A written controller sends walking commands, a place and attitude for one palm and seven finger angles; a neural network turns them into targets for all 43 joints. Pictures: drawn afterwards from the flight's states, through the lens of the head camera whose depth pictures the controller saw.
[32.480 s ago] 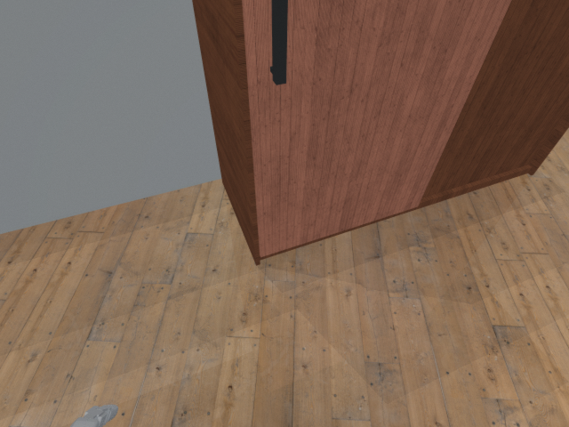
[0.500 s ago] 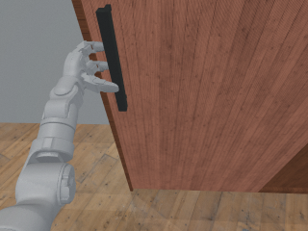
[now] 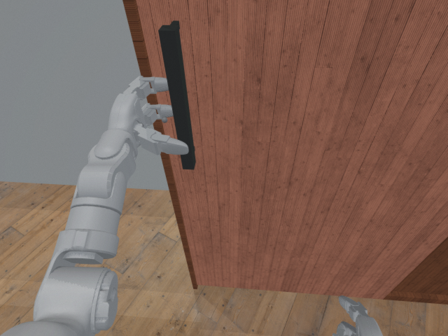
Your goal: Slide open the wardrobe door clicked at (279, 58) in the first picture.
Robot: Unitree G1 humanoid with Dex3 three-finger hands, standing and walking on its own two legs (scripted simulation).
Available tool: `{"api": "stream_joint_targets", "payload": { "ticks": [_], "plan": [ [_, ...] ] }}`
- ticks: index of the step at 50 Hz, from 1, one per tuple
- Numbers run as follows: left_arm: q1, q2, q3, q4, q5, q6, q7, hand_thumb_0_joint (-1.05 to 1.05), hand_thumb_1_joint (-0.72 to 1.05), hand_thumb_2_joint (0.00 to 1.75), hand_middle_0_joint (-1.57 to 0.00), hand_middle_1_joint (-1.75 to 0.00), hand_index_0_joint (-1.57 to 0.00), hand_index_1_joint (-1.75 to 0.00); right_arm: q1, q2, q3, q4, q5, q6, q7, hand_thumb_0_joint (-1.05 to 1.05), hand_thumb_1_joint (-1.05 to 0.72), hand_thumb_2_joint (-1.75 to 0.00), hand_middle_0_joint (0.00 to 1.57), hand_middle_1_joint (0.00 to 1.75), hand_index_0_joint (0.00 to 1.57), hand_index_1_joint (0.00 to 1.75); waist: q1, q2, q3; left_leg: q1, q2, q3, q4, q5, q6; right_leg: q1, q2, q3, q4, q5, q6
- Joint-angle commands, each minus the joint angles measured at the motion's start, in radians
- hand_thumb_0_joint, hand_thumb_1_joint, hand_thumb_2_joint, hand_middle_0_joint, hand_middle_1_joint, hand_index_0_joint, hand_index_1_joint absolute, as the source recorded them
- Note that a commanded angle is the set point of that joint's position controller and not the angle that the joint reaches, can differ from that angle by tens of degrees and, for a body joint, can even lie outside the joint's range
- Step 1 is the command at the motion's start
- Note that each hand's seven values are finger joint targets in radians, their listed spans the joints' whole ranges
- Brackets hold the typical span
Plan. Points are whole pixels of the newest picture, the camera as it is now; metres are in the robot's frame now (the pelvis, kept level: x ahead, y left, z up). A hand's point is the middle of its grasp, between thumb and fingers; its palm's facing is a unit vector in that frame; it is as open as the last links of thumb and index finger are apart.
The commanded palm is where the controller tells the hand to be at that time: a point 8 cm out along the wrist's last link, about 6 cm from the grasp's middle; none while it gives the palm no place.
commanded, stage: slide the fingers in behind the handle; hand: left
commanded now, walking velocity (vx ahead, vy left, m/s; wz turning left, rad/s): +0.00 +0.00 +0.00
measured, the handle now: (183, 104) +0.48 +0.11 +0.20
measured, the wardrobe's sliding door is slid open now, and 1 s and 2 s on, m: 0.00 0.00 0.00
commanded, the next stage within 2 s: move the hooked fingers beside the handle in 0.26 s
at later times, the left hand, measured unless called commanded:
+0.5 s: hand (166, 120) +0.40 +0.13 +0.22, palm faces +0.01 -1.00 -0.01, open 14.3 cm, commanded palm +0.39 +0.17 +0.22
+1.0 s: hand (161, 117) +0.42 +0.14 +0.21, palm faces -0.01 -1.00 +0.02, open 14.0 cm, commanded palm +0.39 +0.19 +0.21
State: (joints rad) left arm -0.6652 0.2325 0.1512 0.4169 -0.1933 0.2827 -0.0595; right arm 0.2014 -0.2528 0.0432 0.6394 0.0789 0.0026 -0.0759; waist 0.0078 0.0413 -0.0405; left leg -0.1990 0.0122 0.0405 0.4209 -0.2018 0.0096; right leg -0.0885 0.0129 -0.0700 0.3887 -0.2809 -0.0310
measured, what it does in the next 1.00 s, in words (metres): stands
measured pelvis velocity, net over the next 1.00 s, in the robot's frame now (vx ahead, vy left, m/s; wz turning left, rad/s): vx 0.00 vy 0.00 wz -0.01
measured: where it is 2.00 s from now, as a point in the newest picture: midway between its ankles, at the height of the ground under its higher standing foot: outside the picture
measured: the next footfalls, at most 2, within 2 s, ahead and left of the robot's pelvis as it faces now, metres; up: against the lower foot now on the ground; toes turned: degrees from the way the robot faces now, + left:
none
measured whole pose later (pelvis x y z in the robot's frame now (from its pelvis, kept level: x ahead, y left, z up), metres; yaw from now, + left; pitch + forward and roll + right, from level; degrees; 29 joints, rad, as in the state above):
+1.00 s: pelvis +0.00 +0.00 +0.00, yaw -1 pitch -1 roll +0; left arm -0.69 0.28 0.20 0.50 -0.20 0.24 -0.08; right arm 0.24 -0.26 0.05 0.66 0.07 0.01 -0.08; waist -0.02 0.04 -0.04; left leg -0.21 0.02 0.05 0.41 -0.19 0.01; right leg -0.10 0.02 -0.06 0.38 -0.27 -0.03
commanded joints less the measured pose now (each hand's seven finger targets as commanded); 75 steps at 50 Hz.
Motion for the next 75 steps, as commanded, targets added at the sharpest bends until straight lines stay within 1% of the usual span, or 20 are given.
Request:
{"api": "stream_joint_targets", "payload": {
  "ticks": [1,7,9,12,19,21,28,31,33,39,41,44,49,52,53,59,65,68,70,75],
  "plan": [
    [-0.563,0.15,0.028,-0.216,-0.008,-0.04,0.007,0.0,-0.5,0.3,-0.3,-1.2,-0.3,-1.2,-0.097,-0.121,-0.04,-0.123,-0.01,-0.034,-0.015,0.0,-0.9,-0.9,0.2,0.3,0.2,0.3,-0.039,-0.061,-0.239,0.227,-0.012,-0.048,-0.005,0.242,0.043,-0.091,0.007,0.038,-0.058,0.321,0.009],
    [-0.563,0.099,-0.014,-0.222,-0.007,-0.057,0.002,0.0,-0.5,0.3,-0.3,-1.2,-0.3,-1.2,-0.104,-0.109,-0.038,-0.122,-0.012,-0.033,-0.01,0.0,-0.9,-0.9,0.2,0.3,0.2,0.3,-0.038,-0.025,-0.3,0.258,-0.016,-0.054,0.004,0.297,0.039,-0.069,0.003,0.037,-0.042,0.375,0.003],
    [-0.6,0.047,-0.06,-0.226,-0.01,-0.063,-0.002,0.0,-0.5,0.3,-0.3,-1.2,-0.3,-1.2,-0.106,-0.104,-0.035,-0.122,-0.011,-0.036,-0.01,0.0,-0.9,-0.9,0.2,0.3,0.2,0.3,-0.052,-0.036,-0.285,0.259,-0.017,-0.059,0.004,0.285,0.038,-0.085,0.007,0.032,-0.043,0.363,0.004],
    [-0.587,0.081,-0.035,-0.227,-0.014,-0.073,-0.001,0.0,-0.5,0.3,-0.3,-1.2,-0.3,-1.2,-0.107,-0.111,-0.037,-0.12,-0.012,-0.037,-0.009,0.0,-0.9,-0.9,0.2,0.3,0.2,0.3,-0.045,-0.061,-0.285,0.246,-0.017,-0.059,0.0,0.281,0.042,-0.07,0.005,0.033,-0.045,0.366,0.005],
    [-0.591,0.032,-0.07,-0.246,-0.019,-0.083,-0.005,0.0,-0.5,0.3,-0.3,-1.2,-0.3,-1.2,-0.11,-0.103,-0.037,-0.114,-0.012,-0.053,-0.007,0.0,-0.9,-0.9,0.2,0.3,0.2,0.3,-0.046,-0.044,-0.279,0.254,-0.019,-0.06,0.0,0.266,0.04,-0.087,0.008,0.031,-0.048,0.35,0.006],
    [-0.562,0.083,-0.028,-0.22,-0.02,-0.086,0.0,0.0,-0.5,0.3,-0.3,-1.2,-0.3,-1.2,-0.103,-0.113,-0.039,-0.108,-0.014,-0.051,-0.008,0.0,-0.9,-0.9,0.2,0.3,0.2,0.3,-0.035,-0.074,-0.268,0.234,-0.018,-0.059,-0.007,0.253,0.042,-0.069,0.007,0.032,-0.056,0.336,0.007],
    [-0.626,0.117,-0.011,-0.132,-0.016,-0.08,-0.006,0.0,-0.5,0.3,-0.3,-1.2,-0.3,-1.2,-0.087,-0.115,-0.034,-0.091,-0.014,-0.053,-0.019,0.0,-0.9,-0.9,0.2,0.3,0.2,0.3,-0.048,-0.071,-0.231,0.195,-0.022,-0.058,-0.015,0.189,0.045,-0.094,0.003,0.04,-0.066,0.276,0.011],
    [-0.58,0.203,0.068,-0.104,-0.014,-0.091,-0.006,0.0,-0.5,0.3,-0.3,-1.2,-0.3,-1.2,-0.075,-0.124,-0.038,-0.091,-0.016,-0.052,-0.018,0.0,-0.9,-0.9,0.2,0.3,0.2,0.3,-0.027,-0.069,-0.261,0.19,-0.02,-0.054,-0.017,0.205,0.045,-0.061,-0.001,0.044,-0.065,0.29,0.009],
    [-0.588,0.171,0.04,-0.12,-0.018,-0.1,-0.018,0.0,-0.5,0.3,-0.3,-1.2,-0.3,-1.2,-0.083,-0.116,-0.035,-0.102,-0.013,-0.053,-0.017,0.0,-0.9,-0.9,0.2,0.3,0.2,0.3,-0.032,-0.051,-0.267,0.187,-0.023,-0.047,-0.013,0.215,0.045,-0.054,-0.002,0.045,-0.058,0.319,0.01],
    [-0.557,0.219,0.082,-0.114,-0.013,-0.118,-0.016,0.0,-0.5,0.3,-0.3,-1.2,-0.3,-1.2,-0.072,-0.122,-0.04,-0.111,-0.01,-0.05,-0.015,0.0,-0.9,-0.9,0.2,0.3,0.2,0.3,-0.027,-0.051,-0.257,0.185,-0.014,-0.045,-0.016,0.213,0.043,-0.06,0.003,0.043,-0.059,0.308,0.009],
    [-0.521,0.24,0.102,-0.097,-0.012,-0.114,-0.014,0.0,-0.5,0.3,-0.3,-1.2,-0.3,-1.2,-0.066,-0.129,-0.042,-0.114,-0.01,-0.046,-0.015,0.0,-0.9,-0.9,0.2,0.3,0.2,0.3,-0.019,-0.087,-0.25,0.169,-0.013,-0.044,-0.02,0.209,0.044,-0.047,0.003,0.04,-0.061,0.303,0.011],
    [-0.561,0.239,0.097,-0.16,-0.009,-0.119,-0.014,0.0,-0.5,0.3,-0.3,-1.2,-0.3,-1.2,-0.069,-0.126,-0.044,-0.124,-0.01,-0.049,-0.015,0.0,-0.9,-0.9,0.2,0.3,0.2,0.3,-0.021,-0.042,-0.283,0.193,-0.013,-0.042,-0.015,0.239,0.046,-0.044,0.002,0.046,-0.053,0.336,0.009],
    [-0.504,0.269,0.124,-0.127,-0.013,-0.103,-0.026,0.0,-0.5,0.3,-0.3,-1.2,-0.3,-1.2,-0.067,-0.129,-0.043,-0.121,-0.008,-0.039,-0.018,0.0,-0.9,-0.9,0.2,0.3,0.2,0.3,-0.021,-0.073,-0.249,0.171,-0.012,-0.032,-0.014,0.233,0.048,-0.043,0.002,0.048,-0.057,0.35,0.014],
    [-0.5,0.282,0.125,-0.175,-0.009,-0.106,-0.034,0.0,-0.5,0.3,-0.3,-1.2,-0.3,-1.2,-0.073,-0.131,-0.045,-0.134,-0.006,-0.039,-0.018,0.0,-0.9,-0.9,0.2,0.3,0.2,0.3,-0.016,-0.027,-0.276,0.19,-0.012,-0.036,-0.013,0.259,0.046,-0.031,0.001,0.046,-0.05,0.362,0.009],
    [-0.506,0.231,0.083,-0.177,-0.012,-0.102,-0.041,0.0,-0.5,0.3,-0.3,-1.2,-0.3,-1.2,-0.075,-0.127,-0.044,-0.135,-0.005,-0.04,-0.018,0.0,-0.9,-0.9,0.2,0.3,0.2,0.3,-0.027,-0.029,-0.273,0.199,-0.013,-0.035,-0.01,0.26,0.047,-0.045,0.002,0.044,-0.051,0.36,0.01],
    [-0.528,0.237,0.079,-0.159,-0.025,-0.084,-0.059,0.0,-0.5,0.3,-0.3,-1.2,-0.3,-1.2,-0.064,-0.135,-0.047,-0.12,-0.002,-0.04,-0.023,0.0,-0.9,-0.9,0.2,0.3,0.2,0.3,-0.044,-0.049,-0.251,0.205,-0.009,-0.046,-0.003,0.246,0.044,-0.085,0.007,0.038,-0.052,0.337,0.01],
    [-0.502,0.319,0.156,-0.165,-0.022,-0.093,-0.054,0.0,-0.5,0.3,-0.3,-1.2,-0.3,-1.2,-0.064,-0.136,-0.047,-0.127,-0.008,-0.037,-0.024,0.0,-0.9,-0.9,0.2,0.3,0.2,0.3,-0.019,-0.061,-0.305,0.198,-0.015,-0.039,0.003,0.291,0.046,-0.031,0.0,0.045,-0.035,0.403,0.01],
    [-0.497,0.291,0.129,-0.186,-0.02,-0.107,-0.057,0.0,-0.5,0.3,-0.3,-1.2,-0.3,-1.2,-0.068,-0.13,-0.044,-0.134,-0.007,-0.035,-0.02,0.0,-0.9,-0.9,0.2,0.3,0.2,0.3,-0.023,-0.019,-0.305,0.211,-0.015,-0.036,0.007,0.318,0.045,-0.031,0.0,0.044,-0.033,0.425,0.008],
    [-0.477,0.296,0.13,-0.147,-0.019,-0.098,-0.067,0.0,-0.5,0.3,-0.3,-1.2,-0.3,-1.2,-0.062,-0.135,-0.045,-0.13,-0.004,-0.03,-0.021,0.0,-0.9,-0.9,0.2,0.3,0.2,0.3,-0.029,-0.035,-0.271,0.194,-0.011,-0.035,0.008,0.296,0.044,-0.051,0.002,0.042,-0.037,0.407,0.011],
    [-0.435,0.303,0.14,-0.192,-0.028,-0.084,-0.089,0.0,-0.5,0.3,-0.3,-1.2,-0.3,-1.2,-0.074,-0.137,-0.048,-0.148,0.0,-0.028,-0.02,0.0,-0.9,-0.9,0.2,0.3,0.2,0.3,-0.018,-0.025,-0.297,0.21,-0.014,-0.036,0.015,0.345,0.045,-0.031,0.001,0.039,-0.026,0.461,0.008]
  ]
}}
